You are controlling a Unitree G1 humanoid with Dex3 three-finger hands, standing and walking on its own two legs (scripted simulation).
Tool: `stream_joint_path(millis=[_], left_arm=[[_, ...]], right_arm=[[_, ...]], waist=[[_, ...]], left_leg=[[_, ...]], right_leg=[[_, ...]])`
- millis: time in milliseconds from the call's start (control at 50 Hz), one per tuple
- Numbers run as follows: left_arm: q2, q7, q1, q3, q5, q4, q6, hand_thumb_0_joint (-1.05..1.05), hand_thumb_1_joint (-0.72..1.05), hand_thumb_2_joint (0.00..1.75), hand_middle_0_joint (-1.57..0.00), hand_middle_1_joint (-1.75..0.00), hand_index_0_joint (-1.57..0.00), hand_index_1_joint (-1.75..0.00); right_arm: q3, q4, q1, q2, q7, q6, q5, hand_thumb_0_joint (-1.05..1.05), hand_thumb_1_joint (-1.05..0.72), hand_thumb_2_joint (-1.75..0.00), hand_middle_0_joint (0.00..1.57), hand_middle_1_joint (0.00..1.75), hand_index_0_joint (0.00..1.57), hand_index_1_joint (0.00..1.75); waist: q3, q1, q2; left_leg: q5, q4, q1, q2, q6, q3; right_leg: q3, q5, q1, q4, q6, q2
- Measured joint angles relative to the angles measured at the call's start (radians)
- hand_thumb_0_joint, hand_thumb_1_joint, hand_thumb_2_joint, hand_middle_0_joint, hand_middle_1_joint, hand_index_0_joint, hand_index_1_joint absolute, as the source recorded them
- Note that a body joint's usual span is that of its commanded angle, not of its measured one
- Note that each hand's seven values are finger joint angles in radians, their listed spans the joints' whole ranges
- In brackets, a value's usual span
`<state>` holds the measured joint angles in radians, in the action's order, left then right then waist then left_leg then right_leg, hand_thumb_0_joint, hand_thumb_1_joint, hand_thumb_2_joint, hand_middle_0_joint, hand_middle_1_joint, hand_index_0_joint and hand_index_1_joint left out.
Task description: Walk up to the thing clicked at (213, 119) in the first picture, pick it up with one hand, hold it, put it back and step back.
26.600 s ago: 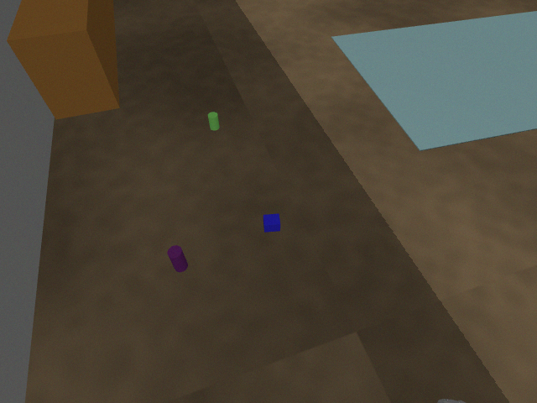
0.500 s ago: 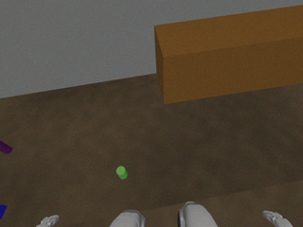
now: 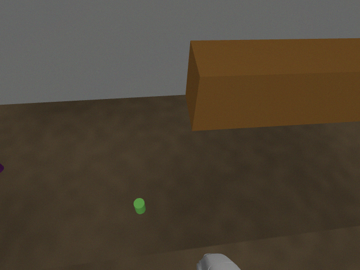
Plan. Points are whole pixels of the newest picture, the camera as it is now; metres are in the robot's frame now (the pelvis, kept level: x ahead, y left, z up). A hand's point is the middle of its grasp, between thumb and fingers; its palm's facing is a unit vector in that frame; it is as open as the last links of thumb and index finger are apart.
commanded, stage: walk up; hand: left
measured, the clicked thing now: (139, 206) +0.49 +0.18 -0.72
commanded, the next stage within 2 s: stand in 0.16 s
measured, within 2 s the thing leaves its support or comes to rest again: neither
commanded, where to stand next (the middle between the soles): +0.08 -0.02 m, yaw -5 degrees
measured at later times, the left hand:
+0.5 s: hand (92, 246) +0.19 +0.22 -0.13, palm faces -0.07 -0.92 -0.38, open 7.4 cm
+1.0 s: hand (81, 255) +0.17 +0.24 -0.14, palm faces -0.10 -0.93 -0.34, open 7.4 cm
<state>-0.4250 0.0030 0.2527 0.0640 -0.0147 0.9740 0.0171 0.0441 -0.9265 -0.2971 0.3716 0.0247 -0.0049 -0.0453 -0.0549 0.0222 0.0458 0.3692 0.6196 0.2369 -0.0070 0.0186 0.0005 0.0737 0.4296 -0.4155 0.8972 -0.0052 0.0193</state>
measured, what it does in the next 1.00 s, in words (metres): steps on the spot: right foot, then left foot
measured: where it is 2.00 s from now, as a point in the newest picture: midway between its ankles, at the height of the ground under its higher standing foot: outside the picture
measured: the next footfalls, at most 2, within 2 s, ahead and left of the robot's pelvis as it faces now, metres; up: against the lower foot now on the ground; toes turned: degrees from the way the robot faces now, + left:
right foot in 0.12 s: +0.05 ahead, -0.12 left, +0.00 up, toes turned -4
left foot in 0.44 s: +0.16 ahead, +0.11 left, +0.00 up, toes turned -5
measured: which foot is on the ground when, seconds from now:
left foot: down 0.00-0.18, up 0.20-0.42, down 0.44-1.00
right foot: up 0.00-0.10, down 0.12-1.00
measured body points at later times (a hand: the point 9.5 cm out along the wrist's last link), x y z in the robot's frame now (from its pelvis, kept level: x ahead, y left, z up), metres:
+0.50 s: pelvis +0.06 -0.03 +0.01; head +0.09 -0.04 +0.45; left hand +0.19 +0.27 -0.11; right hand +0.16 -0.32 -0.12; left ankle +0.12 +0.11 -0.73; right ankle +0.01 -0.12 -0.73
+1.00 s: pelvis +0.07 +0.00 +0.02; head +0.08 +0.00 +0.47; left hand +0.17 +0.29 -0.12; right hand +0.14 -0.31 -0.11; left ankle +0.12 +0.11 -0.73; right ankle +0.01 -0.12 -0.73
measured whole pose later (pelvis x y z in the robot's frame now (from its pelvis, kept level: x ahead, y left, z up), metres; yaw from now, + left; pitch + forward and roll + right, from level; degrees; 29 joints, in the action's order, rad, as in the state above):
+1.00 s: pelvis +0.07 +0.00 +0.02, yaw -5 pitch -3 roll +0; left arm -0.36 0.00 0.10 0.01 -0.01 1.13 -0.01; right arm 0.00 -1.12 -0.06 0.34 0.01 -0.01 0.00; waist -0.07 0.01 0.01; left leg 0.13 0.36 0.18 -0.01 0.00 0.00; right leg 0.02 0.26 -0.01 0.32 0.00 0.01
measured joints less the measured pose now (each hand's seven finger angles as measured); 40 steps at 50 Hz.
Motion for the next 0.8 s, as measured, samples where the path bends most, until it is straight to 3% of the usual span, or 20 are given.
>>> stream_joint_path(millis=[100, 120, 160, 180, 240, 280, 380, 440, 480, 520, 800], left_arm=[[0.018, 0.027, 0.035, -0.016, -0.022, 0.006, -0.014, 0.01, 0.90, 0.89, -0.21, -0.30, -0.20, -0.30], [0.020, 0.029, 0.033, -0.017, -0.024, 0.001, -0.020, 0.01, 0.90, 0.89, -0.21, -0.30, -0.21, -0.30], [0.035, 0.029, 0.017, -0.016, -0.023, -0.011, -0.041, 0.01, 0.90, 0.89, -0.21, -0.30, -0.21, -0.30], [0.038, 0.023, 0.009, -0.020, -0.019, -0.018, -0.057, 0.01, 0.90, 0.89, -0.21, -0.30, -0.21, -0.30], [0.042, 0.005, -0.004, -0.036, -0.004, -0.030, -0.084, 0.01, 0.90, 0.89, -0.21, -0.30, -0.21, -0.30], [0.055, -0.007, -0.021, -0.048, 0.002, -0.040, -0.083, 0.01, 0.90, 0.89, -0.21, -0.30, -0.21, -0.30], [0.077, -0.020, -0.074, -0.073, 0.005, -0.054, -0.068, 0.01, 0.90, 0.89, -0.21, -0.30, -0.21, -0.30], [0.080, -0.022, -0.099, -0.076, 0.013, -0.050, -0.052, 0.01, 0.90, 0.89, -0.21, -0.30, -0.21, -0.30], [0.074, -0.024, -0.120, -0.070, 0.019, -0.035, -0.040, 0.01, 0.90, 0.89, -0.21, -0.30, -0.21, -0.30], [0.074, -0.024, -0.126, -0.065, 0.022, -0.021, -0.032, 0.01, 0.90, 0.89, -0.21, -0.30, -0.21, -0.30], [0.072, -0.006, -0.157, -0.060, 0.011, 0.113, -0.030, 0.01, 0.90, 0.89, -0.21, -0.30, -0.21, -0.30]], right_arm=[[0.018, 0.054, 0.003, 0.034, 0.004, -0.032, 0.004, 0.00, -0.90, -0.89, 0.21, 0.30, 0.21, 0.30], [0.021, 0.062, -0.001, 0.042, 0.004, -0.035, 0.008, 0.00, -0.90, -0.89, 0.21, 0.30, 0.21, 0.30], [0.027, 0.062, -0.010, 0.061, 0.000, -0.029, 0.020, 0.00, -0.90, -0.89, 0.21, 0.30, 0.21, 0.30], [0.029, 0.048, -0.008, 0.058, -0.007, -0.019, 0.031, 0.00, -0.90, -0.89, 0.21, 0.30, 0.20, 0.30], [0.016, 0.027, 0.044, 0.031, -0.030, 0.020, 0.051, 0.00, -0.91, -0.89, 0.20, 0.30, 0.20, 0.30], [0.010, 0.038, 0.088, 0.023, -0.032, 0.017, 0.057, 0.00, -0.91, -0.89, 0.20, 0.30, 0.20, 0.29], [-0.002, 0.048, 0.167, 0.006, -0.026, 0.005, 0.058, 0.00, -0.91, -0.89, 0.20, 0.30, 0.20, 0.29], [-0.012, 0.027, 0.184, -0.006, -0.021, 0.003, 0.053, 0.00, -0.91, -0.89, 0.20, 0.30, 0.20, 0.29], [-0.019, -0.006, 0.195, -0.029, -0.021, 0.007, 0.045, 0.00, -0.91, -0.89, 0.20, 0.30, 0.20, 0.29], [-0.033, -0.030, 0.198, -0.044, -0.014, 0.008, 0.039, 0.00, -0.91, -0.89, 0.20, 0.30, 0.20, 0.29], [-0.045, -0.147, 0.244, -0.028, -0.018, -0.007, 0.045, 0.00, -0.91, -0.89, 0.20, 0.30, 0.20, 0.30]], waist=[[-0.007, -0.001, -0.016], [-0.012, 0.000, -0.023], [-0.035, 0.006, -0.065], [-0.040, 0.005, -0.074], [-0.040, -0.026, -0.043], [-0.059, -0.025, -0.043], [-0.089, -0.015, -0.070], [-0.080, -0.014, -0.087], [-0.073, -0.019, -0.063], [-0.052, -0.030, -0.049], [-0.026, -0.016, -0.036]], left_leg=[[0.027, -0.007, -0.023, -0.030, 0.000, 0.037], [0.036, -0.001, -0.028, -0.038, -0.009, 0.039], [0.054, 0.051, -0.029, -0.070, -0.011, 0.013], [0.033, 0.109, -0.010, -0.072, -0.006, -0.007], [0.117, 0.203, 0.038, -0.013, 0.012, -0.041], [0.127, 0.198, 0.063, 0.007, 0.017, -0.057], [0.013, 0.037, 0.080, 0.001, -0.002, -0.057], [-0.197, -0.096, 0.033, -0.010, -0.010, -0.039], [-0.184, -0.109, 0.007, 0.000, -0.041, -0.034], [-0.165, -0.113, -0.001, -0.003, -0.047, -0.026], [-0.206, -0.219, -0.046, -0.004, -0.029, -0.010]], right_leg=[[-0.072, 0.091, 0.105, -0.172, -0.013, -0.007], [-0.082, 0.064, 0.126, -0.218, -0.022, -0.006], [-0.116, -0.106, 0.182, -0.298, -0.032, 0.019], [-0.126, -0.108, 0.203, -0.312, -0.036, 0.025], [-0.082, -0.091, 0.225, -0.336, -0.047, 0.010], [-0.067, -0.104, 0.250, -0.372, -0.047, 0.003], [-0.070, -0.105, 0.289, -0.398, -0.039, -0.001], [-0.082, -0.067, 0.299, -0.358, -0.033, 0.009], [-0.081, -0.043, 0.309, -0.336, -0.027, -0.003], [-0.072, -0.048, 0.323, -0.359, -0.025, -0.002], [-0.056, -0.137, 0.393, -0.535, -0.002, -0.006]])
